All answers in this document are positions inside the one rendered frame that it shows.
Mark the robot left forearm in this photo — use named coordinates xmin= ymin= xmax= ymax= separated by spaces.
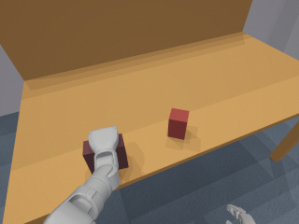
xmin=43 ymin=148 xmax=121 ymax=224

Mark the robot right hand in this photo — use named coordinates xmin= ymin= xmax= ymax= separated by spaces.
xmin=225 ymin=204 xmax=256 ymax=224

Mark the table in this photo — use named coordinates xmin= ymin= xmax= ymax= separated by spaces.
xmin=0 ymin=0 xmax=299 ymax=224

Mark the robot left hand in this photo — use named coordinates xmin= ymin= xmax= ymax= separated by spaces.
xmin=88 ymin=125 xmax=119 ymax=154

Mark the left robot upper arm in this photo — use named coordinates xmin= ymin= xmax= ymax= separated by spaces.
xmin=48 ymin=201 xmax=96 ymax=224

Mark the sponge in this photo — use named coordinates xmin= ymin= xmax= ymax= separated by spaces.
xmin=82 ymin=133 xmax=129 ymax=174

